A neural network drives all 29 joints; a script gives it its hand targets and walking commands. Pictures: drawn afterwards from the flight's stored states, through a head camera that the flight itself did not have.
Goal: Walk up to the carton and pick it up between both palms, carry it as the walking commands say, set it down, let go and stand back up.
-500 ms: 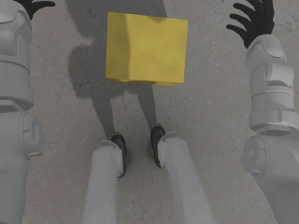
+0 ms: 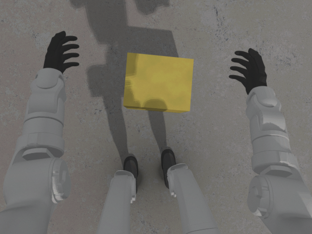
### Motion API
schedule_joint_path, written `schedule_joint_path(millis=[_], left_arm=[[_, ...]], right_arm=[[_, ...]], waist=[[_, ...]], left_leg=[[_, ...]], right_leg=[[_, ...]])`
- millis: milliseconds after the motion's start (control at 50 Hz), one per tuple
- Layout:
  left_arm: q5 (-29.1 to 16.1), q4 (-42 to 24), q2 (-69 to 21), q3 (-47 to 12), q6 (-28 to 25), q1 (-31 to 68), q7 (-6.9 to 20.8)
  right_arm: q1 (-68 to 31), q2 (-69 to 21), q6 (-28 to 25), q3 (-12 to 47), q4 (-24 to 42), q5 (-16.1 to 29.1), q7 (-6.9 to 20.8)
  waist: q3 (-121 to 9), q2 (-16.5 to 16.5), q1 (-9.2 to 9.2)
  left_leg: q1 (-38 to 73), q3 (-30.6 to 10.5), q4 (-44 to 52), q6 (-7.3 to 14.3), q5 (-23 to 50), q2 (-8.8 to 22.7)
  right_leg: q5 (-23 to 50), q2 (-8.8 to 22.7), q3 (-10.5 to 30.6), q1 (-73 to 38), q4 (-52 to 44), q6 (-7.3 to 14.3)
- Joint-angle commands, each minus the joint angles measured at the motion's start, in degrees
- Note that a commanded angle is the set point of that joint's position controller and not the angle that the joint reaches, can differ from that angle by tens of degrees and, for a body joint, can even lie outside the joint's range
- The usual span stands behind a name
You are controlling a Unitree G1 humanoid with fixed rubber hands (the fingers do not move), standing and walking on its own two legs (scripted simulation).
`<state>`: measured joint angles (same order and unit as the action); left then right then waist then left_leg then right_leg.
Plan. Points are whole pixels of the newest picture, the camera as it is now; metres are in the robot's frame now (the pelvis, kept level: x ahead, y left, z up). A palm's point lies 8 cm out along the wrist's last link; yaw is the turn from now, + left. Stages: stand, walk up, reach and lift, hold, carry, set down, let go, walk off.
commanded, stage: let go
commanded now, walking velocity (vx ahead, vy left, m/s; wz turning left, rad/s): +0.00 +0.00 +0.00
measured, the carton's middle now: (157, 86) +0.51 -0.07 -0.57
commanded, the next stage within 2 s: stand in 1.12 s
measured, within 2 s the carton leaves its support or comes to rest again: neither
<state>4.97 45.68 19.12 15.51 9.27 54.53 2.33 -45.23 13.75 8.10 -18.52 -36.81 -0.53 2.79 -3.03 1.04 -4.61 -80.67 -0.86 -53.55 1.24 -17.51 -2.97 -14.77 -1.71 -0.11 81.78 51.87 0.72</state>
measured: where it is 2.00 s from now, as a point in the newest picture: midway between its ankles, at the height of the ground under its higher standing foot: (150, 179)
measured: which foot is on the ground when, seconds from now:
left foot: down 0.00-1.00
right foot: down 0.00-1.00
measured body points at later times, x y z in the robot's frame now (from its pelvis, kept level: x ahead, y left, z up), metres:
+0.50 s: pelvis +0.05 -0.02 +0.08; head +0.16 -0.02 +0.51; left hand +0.30 +0.21 -0.02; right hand +0.24 -0.27 -0.01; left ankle +0.03 +0.10 -0.65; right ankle +0.05 -0.11 -0.65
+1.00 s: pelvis +0.08 +0.00 +0.09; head +0.09 +0.01 +0.54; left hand +0.25 +0.24 +0.02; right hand +0.24 -0.23 +0.02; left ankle +0.03 +0.10 -0.65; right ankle +0.05 -0.10 -0.65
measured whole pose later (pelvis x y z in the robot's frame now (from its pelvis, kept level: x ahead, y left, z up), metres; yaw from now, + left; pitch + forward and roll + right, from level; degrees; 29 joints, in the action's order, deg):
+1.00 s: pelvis +0.08 +0.00 +0.09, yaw -1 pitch -3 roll +0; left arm -0.4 25.4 13.4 2.0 6.5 -13.1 3.5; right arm 13.9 12.1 9.2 -1.8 -22.0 -1.3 3.3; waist 3.8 -0.1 -0.2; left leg -3.8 -1.4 -23.6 2.2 -16.9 -2.7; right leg -15.3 -1.8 1.3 6.0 24.1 1.0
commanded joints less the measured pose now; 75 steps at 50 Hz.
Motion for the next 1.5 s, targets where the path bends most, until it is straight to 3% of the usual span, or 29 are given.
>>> schedule_joint_path(millis=[0,120,160,220,260,280,300,320,340,380,420,440,460,500,640,840,880,900,1000,1040,1080,1100,1140,1240,1280,1300,1360,1400,1480], left_arm=[[-0.6,-14.3,6.2,0.0,-1.0,3.9,-1.5],[-2.0,-22.1,0.6,-3.9,-1.9,-19.7,-2.4],[-3.5,-20.4,2.0,-4.5,-2.6,-20.2,-1.5],[-4.9,-16.5,1.1,-3.8,-3.7,-24.2,-0.9],[-3.3,-13.7,0.6,-2.1,-4.7,-32.2,-0.8],[-5.2,-13.1,-0.4,-5.6,-5.7,-33.1,-0.4],[-3.9,-13.9,1.0,-2.7,-5.8,-32.1,-0.1],[-4.1,-13.9,-0.2,-5.0,-6.0,-36.3,0.0],[-2.5,-15.9,-2.5,-4.4,-6.5,-49.9,0.1],[-2.6,-16.1,-0.9,-4.1,-7.9,-50.8,0.2],[-4.8,-18.8,-1.5,-6.6,-8.8,-47.5,0.4],[-4.4,-18.9,-1.9,-5.6,-8.7,-51.9,0.4],[-4.6,-22.5,-1.2,-5.8,-9.1,-46.2,0.6],[-3.6,-22.0,-1.3,-6.7,-8.6,-55.4,0.8],[-4.5,-26.0,-0.4,-8.7,-8.2,-65.7,1.1],[-5.9,-25.1,-0.8,-11.9,-4.5,-66.8,1.7],[-4.5,-26.2,-0.6,-10.6,-4.3,-64.8,1.6],[-5.2,-25.8,-1.6,-11.7,-3.8,-66.8,1.5],[-4.4,-25.3,-1.5,-11.5,-3.2,-65.5,0.5],[-5.3,-24.0,-1.5,-12.4,-3.2,-66.2,0.1],[-5.2,-25.9,-1.8,-11.8,-2.8,-64.8,0.1],[-1.1,-15.2,4.5,-9.9,-5.9,-71.8,-2.1],[-0.9,-13.6,2.9,-10.4,-9.9,-73.0,-3.3],[-3.6,-9.7,0.4,-11.6,-14.3,-70.3,-2.8],[-2.8,-8.9,0.7,-11.7,-14.2,-70.5,-2.9],[-3.6,-7.9,-0.4,-12.3,-14.0,-74.4,-2.4],[-3.4,-6.4,2.7,-12.1,-14.3,-73.9,-3.4],[-4.2,-3.6,1.8,-12.6,-14.4,-80.4,-3.6],[-3.4,-2.6,1.8,-13.3,-13.1,-78.1,-4.2]], right_arm=[[-0.3,11.9,-1.0,-0.5,9.2,0.1,1.7],[22.9,7.8,-1.9,5.3,14.0,0.7,3.6],[25.2,6.8,-2.0,7.2,10.8,1.7,3.7],[27.5,6.2,-3.2,8.8,9.4,2.9,3.9],[31.9,5.3,-3.7,10.0,11.6,3.0,3.0],[35.1,5.1,-4.2,11.5,9.1,1.6,2.6],[32.6,4.6,-4.5,11.3,9.7,2.3,2.1],[36.8,5.6,-4.7,10.9,11.7,1.5,1.6],[46.3,5.3,-5.4,12.0,14.3,0.6,1.8],[49.9,4.6,-6.1,13.1,14.0,1.2,1.4],[44.4,2.6,-7.1,14.1,16.1,3.3,0.7],[49.2,1.5,-7.3,13.6,17.0,1.8,0.5],[46.0,2.1,-6.7,14.4,17.5,3.5,0.5],[52.0,3.1,-6.0,14.6,18.2,2.7,0.6],[60.7,4.1,-5.5,15.1,20.9,1.5,0.2],[59.8,5.1,-1.4,14.0,20.0,-1.2,0.3],[57.3,4.5,-0.5,15.1,20.3,-0.2,0.6],[58.3,3.4,-0.1,14.9,20.7,-1.3,0.6],[57.3,5.1,1.3,14.6,20.6,-1.1,0.1],[57.6,4.4,1.6,14.9,20.4,-1.2,-0.2],[56.6,3.7,2.6,14.3,21.8,-1.0,-0.5],[59.1,7.4,-4.1,14.4,10.9,-4.0,-2.8],[62.4,9.7,-8.7,13.7,7.3,-4.6,-4.1],[57.9,5.6,-13.8,15.3,3.2,-2.9,-3.7],[63.1,6.5,-13.7,15.6,0.6,-2.0,-3.5],[62.8,7.5,-13.5,15.4,-1.2,-2.2,-3.4],[62.7,10.5,-13.4,14.5,-2.5,-1.5,-4.3],[65.5,8.4,-14.1,15.0,-4.6,-1.3,-4.3],[66.8,8.8,-12.0,15.9,-7.4,-0.9,-5.4]], waist=[[-64.7,3.3,-1.39],[-54.1,0.1,0.47],[-41.8,1.3,-0.17],[-29.2,-2.3,-0.29],[-31.9,0.4,2.27],[-24.8,-4.4,-0.01],[-20.9,-1.9,2.03],[-21.6,-4.6,0.71],[-23.6,-3.6,2.63],[-22.4,-4.3,2.93],[-14.0,-1.6,3.17],[-16.7,-6.4,3.30],[-14.0,-2.0,3.01],[-10.1,-1.5,3.18],[-3.2,-0.4,3.52],[1.9,-2.2,2.95],[4.0,1.9,5.18],[3.7,-1.4,4.69],[1.1,2.7,4.03],[1.8,-0.5,3.82],[3.5,0.8,4.11],[5.7,3.7,5.18],[10.3,6.0,4.84],[-0.5,-4.0,4.85],[1.9,-4.0,2.89],[-0.4,-0.1,4.48],[-6.7,-3.0,3.74],[-9.4,-0.2,4.54],[-4.4,-0.2,3.39]], left_leg=[[44.3,-2.4,1.0,-3.3,33.3,1.2],[37.1,0.5,9.5,-3.3,23.5,-1.0],[36.1,0.8,11.3,-2.4,13.1,-0.5],[38.1,0.4,14.6,-1.4,6.1,-0.6],[41.3,0.4,17.8,-1.6,8.3,-0.1],[40.7,1.7,17.7,-1.3,5.7,-0.3],[42.1,1.7,17.9,-1.3,3.6,-0.1],[46.7,1.4,18.2,-1.4,4.4,0.8],[51.8,1.6,18.9,-1.4,10.0,-0.1],[54.6,0.9,22.2,-0.7,12.6,0.2],[55.4,0.6,23.4,-1.0,10.0,0.5],[57.0,1.2,24.4,-1.4,9.6,0.7],[58.8,1.1,26.2,-0.8,6.2,1.1],[62.2,1.8,27.2,-0.7,4.8,2.1],[71.2,0.0,31.8,-1.0,14.1,1.1],[74.7,-0.7,33.6,-1.3,19.0,1.6],[72.8,-1.0,33.1,-1.7,19.1,1.9],[74.2,-1.8,32.7,-1.7,20.4,1.8],[77.2,-2.2,31.8,-2.3,24.3,2.0],[77.1,-2.0,31.5,-1.7,26.1,1.9],[75.0,-1.4,31.7,-2.3,19.6,1.5],[66.6,-3.1,35.2,-3.4,-9.7,8.0],[62.1,-7.6,36.5,-2.1,-17.2,8.8],[71.2,-8.0,30.1,-0.9,6.8,9.3],[68.6,-8.0,29.7,-1.5,5.8,9.6],[71.5,-7.5,29.0,-1.5,8.0,9.4],[72.7,-5.3,26.4,-1.6,20.3,8.6],[76.5,-4.8,23.9,-1.1,30.8,8.5],[73.1,-3.1,24.7,-1.2,31.7,8.3]], right_leg=[[28.5,-1.0,-1.4,-37.2,-1.6,-2.8],[33.8,0.4,2.2,-59.7,-6.2,-1.7],[21.3,1.0,2.7,-55.1,-9.5,-2.5],[15.5,0.7,3.2,-54.8,-12.3,-2.5],[18.6,1.3,3.8,-62.7,-13.6,-2.7],[20.0,0.9,3.1,-61.4,-13.5,-3.2],[12.4,1.6,3.0,-60.7,-14.9,-3.6],[11.2,1.5,2.3,-60.3,-16.5,-4.0],[15.9,1.4,3.0,-64.7,-18.0,-2.7],[23.4,1.9,2.2,-70.3,-19.3,-2.4],[19.4,1.6,3.6,-67.7,-21.4,-2.1],[19.7,1.6,3.2,-72.2,-21.8,-2.9],[12.3,0.8,2.8,-69.7,-22.8,-2.8],[8.3,1.5,3.2,-72.8,-26.8,-1.9],[16.0,0.7,2.6,-78.8,-29.5,-1.3],[16.5,-0.9,0.9,-79.8,-29.6,-0.8],[13.4,-1.3,0.5,-80.7,-29.1,-0.5],[12.9,-1.3,0.5,-79.9,-28.8,-0.5],[13.9,-1.4,1.6,-79.5,-27.8,-0.9],[14.8,-2.3,1.3,-79.1,-28.1,-0.4],[11.4,-1.3,1.4,-78.3,-28.1,-0.6],[-6.1,5.8,2.5,-69.5,-30.2,-4.2],[-10.1,6.0,7.0,-64.1,-30.5,-3.4],[6.9,6.6,9.7,-63.8,-28.8,-1.9],[5.6,6.1,9.1,-62.2,-28.8,-1.9],[6.6,5.5,9.9,-61.8,-28.6,-1.6],[21.3,5.8,9.0,-69.0,-24.7,-0.7],[29.8,5.8,8.3,-69.6,-22.3,-1.0],[24.9,4.5,8.3,-69.0,-21.5,-0.3]])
